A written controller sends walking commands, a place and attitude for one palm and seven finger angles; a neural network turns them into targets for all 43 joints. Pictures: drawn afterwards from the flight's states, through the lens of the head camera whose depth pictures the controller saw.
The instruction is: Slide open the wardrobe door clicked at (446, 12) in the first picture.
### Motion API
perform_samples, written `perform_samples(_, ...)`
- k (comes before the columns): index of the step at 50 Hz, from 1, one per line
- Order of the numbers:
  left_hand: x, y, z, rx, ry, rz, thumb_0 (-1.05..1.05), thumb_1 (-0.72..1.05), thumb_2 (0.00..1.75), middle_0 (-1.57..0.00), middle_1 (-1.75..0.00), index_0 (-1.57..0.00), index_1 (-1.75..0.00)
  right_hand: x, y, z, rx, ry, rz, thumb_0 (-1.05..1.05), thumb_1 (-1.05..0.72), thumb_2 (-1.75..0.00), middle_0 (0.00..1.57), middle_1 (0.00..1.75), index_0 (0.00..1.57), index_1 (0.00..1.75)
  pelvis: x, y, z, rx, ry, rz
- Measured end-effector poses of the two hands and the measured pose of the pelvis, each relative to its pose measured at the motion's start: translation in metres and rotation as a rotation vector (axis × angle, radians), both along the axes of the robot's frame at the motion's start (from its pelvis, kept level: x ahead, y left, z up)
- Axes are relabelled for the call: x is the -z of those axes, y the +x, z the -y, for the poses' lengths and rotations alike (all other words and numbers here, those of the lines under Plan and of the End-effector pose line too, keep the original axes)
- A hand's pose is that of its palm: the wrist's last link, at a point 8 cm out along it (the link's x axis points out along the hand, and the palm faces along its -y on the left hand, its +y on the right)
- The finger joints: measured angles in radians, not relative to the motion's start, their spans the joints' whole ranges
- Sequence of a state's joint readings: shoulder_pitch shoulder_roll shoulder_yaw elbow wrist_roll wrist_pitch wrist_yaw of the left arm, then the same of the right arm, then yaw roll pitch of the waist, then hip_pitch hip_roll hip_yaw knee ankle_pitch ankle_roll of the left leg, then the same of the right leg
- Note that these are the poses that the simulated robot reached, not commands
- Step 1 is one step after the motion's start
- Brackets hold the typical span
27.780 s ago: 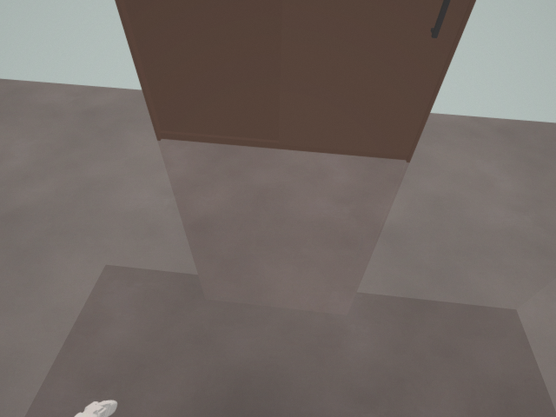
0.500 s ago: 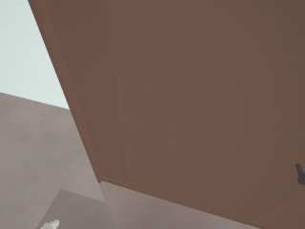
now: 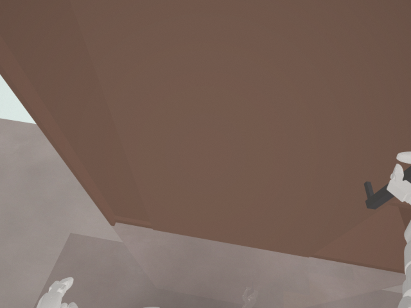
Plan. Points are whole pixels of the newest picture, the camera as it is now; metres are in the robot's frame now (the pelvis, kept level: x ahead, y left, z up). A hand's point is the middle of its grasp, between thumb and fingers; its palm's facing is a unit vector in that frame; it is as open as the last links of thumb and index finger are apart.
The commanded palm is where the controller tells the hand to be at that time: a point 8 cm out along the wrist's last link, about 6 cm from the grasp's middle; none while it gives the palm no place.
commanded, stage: stop walking and hold the door there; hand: right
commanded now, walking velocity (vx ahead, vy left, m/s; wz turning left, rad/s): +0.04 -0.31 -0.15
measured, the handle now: out of the picture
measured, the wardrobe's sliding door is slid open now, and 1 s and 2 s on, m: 0.51 0.51 0.51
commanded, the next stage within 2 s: loosen the grip on the handle in 1.18 s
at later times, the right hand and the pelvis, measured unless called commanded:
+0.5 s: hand (394, 185) +0.35 -0.33 +0.07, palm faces +0.36 +0.90 -0.23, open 5.4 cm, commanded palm +0.32 -0.35 +0.07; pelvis -0.05 -0.05 +0.00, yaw -2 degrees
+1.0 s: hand (392, 183) +0.35 -0.33 +0.07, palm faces +0.45 +0.87 -0.22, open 5.5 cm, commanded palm +0.32 -0.34 +0.07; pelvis -0.03 -0.02 +0.01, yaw +0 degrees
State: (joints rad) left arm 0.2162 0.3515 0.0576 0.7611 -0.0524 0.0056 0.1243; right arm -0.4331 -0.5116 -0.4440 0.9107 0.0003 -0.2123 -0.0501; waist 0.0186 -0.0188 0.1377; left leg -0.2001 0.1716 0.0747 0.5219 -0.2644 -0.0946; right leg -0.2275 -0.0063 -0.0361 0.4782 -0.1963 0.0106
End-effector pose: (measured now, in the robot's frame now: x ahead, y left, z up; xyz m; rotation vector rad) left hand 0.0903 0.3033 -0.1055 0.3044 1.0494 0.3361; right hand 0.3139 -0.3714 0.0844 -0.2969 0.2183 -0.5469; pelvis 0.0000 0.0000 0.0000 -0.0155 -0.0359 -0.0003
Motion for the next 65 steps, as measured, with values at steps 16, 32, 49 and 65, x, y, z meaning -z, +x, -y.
perform_samples(16,-0.005,0.034,0.15,0.27,-0.195,0.137,0.01,0.9,0.89,-0.21,-0.3,-0.2,-0.3,0.004,-0.003,-0.002,-0.149,0.048,0.072,-0.1,-0.74,-0.8,0.36,1.37,0.34,1.4,-0.001,-0.044,0.04,0.051,0.019,-0.059)
perform_samples(32,-0.02,-0.011,0.102,0.161,-0.08,0.107,0.01,0.9,0.89,-0.21,-0.3,-0.2,-0.3,0.002,-0.003,-0.005,-0.118,0.097,0.045,-0.08,-0.75,-0.81,0.31,1.34,0.34,1.4,-0.006,-0.047,0.04,0.03,0.032,-0.043)
perform_samples(49,-0.016,-0.022,0.055,0.069,-0.054,0.061,0.01,0.9,0.89,-0.21,-0.3,-0.2,-0.3,0.001,-0.003,-0.009,-0.048,0.114,0.032,-0.07,-0.73,-0.84,0.31,1.3,0.36,1.4,-0.006,-0.028,0.016,0.006,0.034,-0.04)
perform_samples(65,-0.021,-0.006,0.065,0.083,-0.075,0.126,0.01,0.9,0.89,-0.21,-0.3,-0.2,-0.3,-0.001,-0.002,-0.005,-0.072,0.108,0.024,-0.07,-0.71,-0.82,0.32,1.29,0.37,1.4,-0.005,-0.03,0.019,-0.012,0.03,-0.04)
